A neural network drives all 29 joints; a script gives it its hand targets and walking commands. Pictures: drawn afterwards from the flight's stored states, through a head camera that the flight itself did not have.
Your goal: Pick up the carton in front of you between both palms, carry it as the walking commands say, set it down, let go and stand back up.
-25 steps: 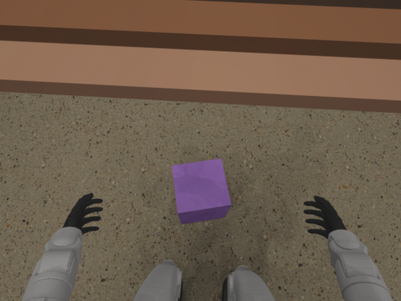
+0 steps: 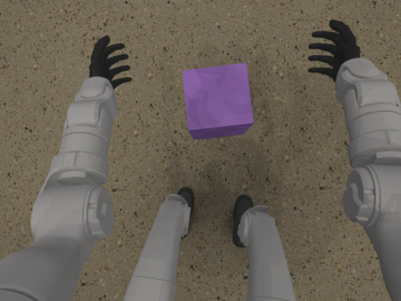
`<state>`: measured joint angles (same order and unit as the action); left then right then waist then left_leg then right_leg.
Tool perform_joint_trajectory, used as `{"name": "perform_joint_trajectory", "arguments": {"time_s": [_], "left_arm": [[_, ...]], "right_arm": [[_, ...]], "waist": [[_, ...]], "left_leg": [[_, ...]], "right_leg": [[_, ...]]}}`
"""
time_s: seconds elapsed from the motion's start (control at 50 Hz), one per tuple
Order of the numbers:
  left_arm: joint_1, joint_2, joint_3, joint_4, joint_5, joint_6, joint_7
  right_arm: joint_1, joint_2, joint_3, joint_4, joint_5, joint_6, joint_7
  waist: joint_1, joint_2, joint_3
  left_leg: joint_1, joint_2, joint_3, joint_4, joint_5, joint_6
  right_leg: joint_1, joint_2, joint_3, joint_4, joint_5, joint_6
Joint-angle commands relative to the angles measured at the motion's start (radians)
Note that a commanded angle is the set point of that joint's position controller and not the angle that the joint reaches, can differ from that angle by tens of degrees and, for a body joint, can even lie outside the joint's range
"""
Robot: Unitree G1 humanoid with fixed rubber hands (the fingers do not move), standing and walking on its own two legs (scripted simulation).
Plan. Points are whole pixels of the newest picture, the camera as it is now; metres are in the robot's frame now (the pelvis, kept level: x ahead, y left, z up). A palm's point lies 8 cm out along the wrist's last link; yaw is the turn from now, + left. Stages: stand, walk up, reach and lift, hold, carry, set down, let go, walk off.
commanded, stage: reach and lift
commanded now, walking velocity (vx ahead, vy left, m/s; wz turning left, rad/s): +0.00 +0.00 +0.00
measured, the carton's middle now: (216, 106) +0.56 +0.04 -0.54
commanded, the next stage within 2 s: none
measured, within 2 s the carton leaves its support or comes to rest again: leaves its support in 2.00 s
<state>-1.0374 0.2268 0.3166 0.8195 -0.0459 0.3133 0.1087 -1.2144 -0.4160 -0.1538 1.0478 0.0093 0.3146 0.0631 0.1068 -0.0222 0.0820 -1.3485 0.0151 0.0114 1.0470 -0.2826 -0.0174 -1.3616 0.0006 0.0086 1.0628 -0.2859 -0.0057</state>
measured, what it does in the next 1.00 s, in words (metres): lowers itself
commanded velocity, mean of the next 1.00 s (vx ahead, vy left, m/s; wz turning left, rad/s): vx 0.00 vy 0.00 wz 0.00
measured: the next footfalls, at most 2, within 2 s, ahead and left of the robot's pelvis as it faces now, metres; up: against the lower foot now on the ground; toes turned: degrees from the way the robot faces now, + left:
none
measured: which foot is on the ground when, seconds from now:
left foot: down 0.00-1.00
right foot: down 0.00-1.00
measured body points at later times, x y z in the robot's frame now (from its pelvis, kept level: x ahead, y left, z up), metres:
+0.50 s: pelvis +0.05 +0.00 -0.04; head +0.39 +0.00 +0.24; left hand +0.53 +0.23 -0.19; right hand +0.62 -0.13 -0.19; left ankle +0.10 +0.13 -0.63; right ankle +0.10 -0.12 -0.63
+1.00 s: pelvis -0.02 -0.01 -0.26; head +0.36 +0.00 -0.03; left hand +0.53 +0.23 -0.42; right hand +0.61 -0.13 -0.42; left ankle +0.09 +0.13 -0.63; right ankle +0.09 -0.12 -0.63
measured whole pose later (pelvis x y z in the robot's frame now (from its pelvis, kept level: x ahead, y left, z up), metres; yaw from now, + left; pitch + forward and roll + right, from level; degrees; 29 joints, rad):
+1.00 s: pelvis -0.02 -0.01 -0.26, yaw +4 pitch +42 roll +4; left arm -1.49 0.27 0.29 1.03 -0.17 0.16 0.15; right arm -1.69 -0.52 0.03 1.22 0.16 0.18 -0.04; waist 0.11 0.01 0.31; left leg -2.23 -0.03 0.00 2.02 -0.53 -0.05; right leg -2.26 0.03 0.06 2.07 -0.55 0.02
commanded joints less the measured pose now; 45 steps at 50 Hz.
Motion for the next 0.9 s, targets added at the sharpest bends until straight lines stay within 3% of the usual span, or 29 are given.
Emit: {"name": "perform_joint_trajectory", "arguments": {"time_s": [0.0, 0.12, 0.22, 0.28, 0.34, 0.38, 0.46, 0.52, 0.6, 0.68, 0.78, 0.88], "left_arm": [[-0.309, 0.112, 0.057, -0.085, 0.024, -0.028, 0.009], [-0.414, 0.072, 0.134, -0.134, 0.068, -0.055, 0.001], [-0.364, 0.046, 0.170, -0.197, 0.094, -0.087, -0.014], [-0.297, 0.007, 0.187, -0.197, 0.111, -0.124, -0.030], [-0.246, -0.030, 0.213, -0.174, 0.137, -0.170, -0.043], [-0.233, -0.044, 0.232, -0.156, 0.151, -0.197, -0.047], [-0.214, -0.053, 0.261, -0.089, 0.185, -0.226, -0.047], [-0.227, -0.038, 0.246, -0.072, 0.167, -0.234, -0.040], [-0.295, 0.005, 0.162, -0.073, 0.073, -0.234, -0.019], [-0.401, 0.078, 0.067, -0.091, -0.022, -0.223, 0.017], [-0.535, 0.165, -0.006, -0.070, -0.117, -0.187, 0.054], [-0.653, 0.182, -0.023, 0.050, -0.140, -0.157, 0.057]], "right_arm": [[-0.395, -0.146, -0.030, -0.046, -0.022, -0.028, 0.005], [-0.550, -0.134, -0.074, -0.032, -0.083, -0.056, 0.012], [-0.530, -0.097, -0.103, -0.090, -0.137, -0.079, 0.004], [-0.470, -0.041, -0.124, -0.117, -0.162, -0.106, 0.002], [-0.412, 0.018, -0.153, -0.124, -0.185, -0.140, -0.003], [-0.382, 0.041, -0.170, -0.116, -0.193, -0.161, -0.011], [-0.331, 0.061, -0.171, -0.082, -0.192, -0.187, -0.030], [-0.320, 0.040, -0.157, -0.070, -0.173, -0.195, -0.054], [-0.387, -0.026, -0.090, -0.078, -0.102, -0.204, -0.091], [-0.519, -0.096, 0.021, -0.112, 0.010, -0.201, -0.121], [-0.680, -0.164, 0.142, -0.121, 0.131, -0.167, -0.131], [-0.776, -0.188, 0.185, 0.012, 0.169, -0.138, -0.117]], "waist": [[0.040, -0.063, -0.919], [0.060, -0.093, -1.049], [0.063, -0.125, -1.235], [0.057, -0.141, -1.218], [0.049, -0.144, -1.148], [0.041, -0.136, -1.117], [0.044, -0.103, -1.022], [0.030, -0.089, -1.038], [0.009, -0.082, -1.146], [0.024, -0.100, -1.299], [0.058, -0.159, -1.368], [0.060, -0.164, -1.146]], "left_leg": [[0.324, -0.058, 0.064, -0.091, 0.005, -0.040], [0.293, -0.071, 0.081, -0.047, 0.133, -0.047], [0.284, -0.089, 0.088, -0.024, 0.368, -0.040], [0.190, -0.094, 0.078, -0.016, 0.474, -0.037], [0.059, -0.090, 0.064, 0.011, 0.515, -0.039], [0.004, -0.088, 0.055, 0.054, 0.502, -0.043], [-0.068, -0.081, 0.051, 0.187, 0.416, -0.060], [-0.131, -0.083, 0.052, 0.306, 0.403, -0.069], [-0.113, -0.086, 0.051, 0.468, 0.411, -0.072], [-0.102, -0.084, 0.060, 0.605, 0.395, -0.067], [-0.186, -0.072, 0.089, 0.711, 0.215, -0.054], [-0.294, -0.048, 0.098, 0.783, 0.014, -0.044]], "right_leg": [[0.450, 0.056, -0.004, -0.086, -0.039, 0.018], [0.472, 0.073, -0.005, -0.034, 0.094, 0.017], [0.628, 0.081, 0.009, 0.021, 0.431, 0.008], [0.656, 0.075, 0.032, 0.051, 0.614, 0.007], [0.585, 0.063, 0.053, 0.088, 0.712, 0.011], [0.465, 0.064, 0.050, 0.124, 0.675, 0.019], [0.141, 0.075, 0.033, 0.214, 0.461, 0.031], [0.028, 0.076, 0.034, 0.322, 0.422, 0.033], [-0.060, 0.078, 0.016, 0.474, 0.360, 0.033], [-0.037, 0.072, 0.001, 0.622, 0.347, 0.031], [0.036, 0.056, -0.011, 0.753, 0.207, 0.032], [-0.102, 0.028, -0.009, 0.805, -0.033, 0.032]]}}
